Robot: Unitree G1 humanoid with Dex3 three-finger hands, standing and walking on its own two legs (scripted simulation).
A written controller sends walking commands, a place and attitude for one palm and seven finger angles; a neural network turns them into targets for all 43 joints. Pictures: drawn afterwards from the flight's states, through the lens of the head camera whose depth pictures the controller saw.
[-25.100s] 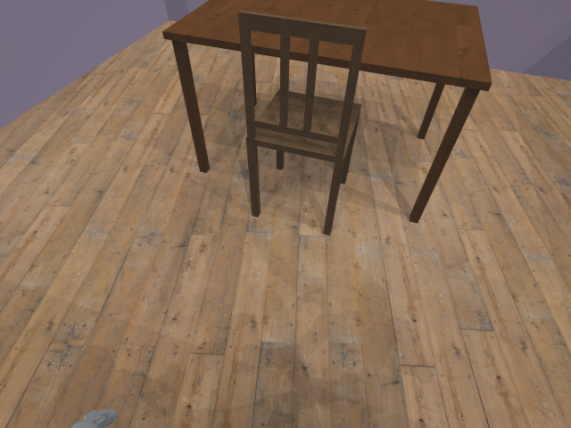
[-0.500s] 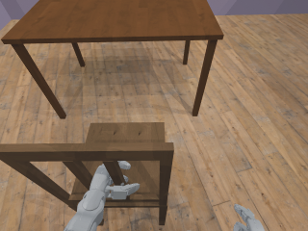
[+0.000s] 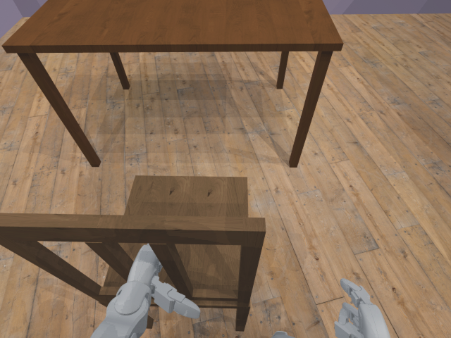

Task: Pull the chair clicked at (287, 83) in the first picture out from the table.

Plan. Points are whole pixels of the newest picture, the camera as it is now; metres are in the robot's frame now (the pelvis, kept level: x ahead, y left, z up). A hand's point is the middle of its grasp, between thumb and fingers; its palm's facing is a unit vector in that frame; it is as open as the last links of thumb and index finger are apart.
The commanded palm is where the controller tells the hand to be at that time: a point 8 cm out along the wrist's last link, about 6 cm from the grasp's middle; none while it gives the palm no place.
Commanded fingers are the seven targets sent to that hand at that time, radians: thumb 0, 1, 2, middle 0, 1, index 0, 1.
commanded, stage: draw the fingers out of the gap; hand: left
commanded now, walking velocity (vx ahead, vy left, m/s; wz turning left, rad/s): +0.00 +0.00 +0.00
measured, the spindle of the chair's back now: (129, 270) +0.25 +0.19 -0.04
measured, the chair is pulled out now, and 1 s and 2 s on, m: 0.58 0.58 0.58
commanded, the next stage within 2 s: draw the hand back to the body in 0.84 s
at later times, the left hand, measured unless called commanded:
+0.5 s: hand (168, 318) +0.17 +0.10 -0.04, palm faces -0.10 -0.99 -0.12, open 17.5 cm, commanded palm +0.16 +0.15 -0.02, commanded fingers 0.00 -0.55 0.20 0.00 0.00 0.00 0.00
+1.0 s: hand out of the picture +0.11 +0.10 -0.03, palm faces -0.06 -0.99 -0.09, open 17.5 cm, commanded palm +0.09 +0.15 -0.01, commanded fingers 0.00 -0.55 0.20 0.00 0.00 0.00 0.00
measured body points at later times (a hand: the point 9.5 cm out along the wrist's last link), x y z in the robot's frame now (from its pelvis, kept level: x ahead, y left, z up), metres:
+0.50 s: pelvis +0.01 +0.01 -0.02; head +0.05 +0.00 +0.43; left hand +0.18 +0.16 -0.03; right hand +0.18 -0.23 -0.09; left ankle -0.07 +0.13 -0.70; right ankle +0.03 -0.12 -0.70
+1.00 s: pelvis -0.01 +0.01 -0.03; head +0.02 +0.01 +0.42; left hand +0.11 +0.15 -0.02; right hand +0.18 -0.22 -0.08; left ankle -0.07 +0.13 -0.70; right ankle +0.03 -0.12 -0.70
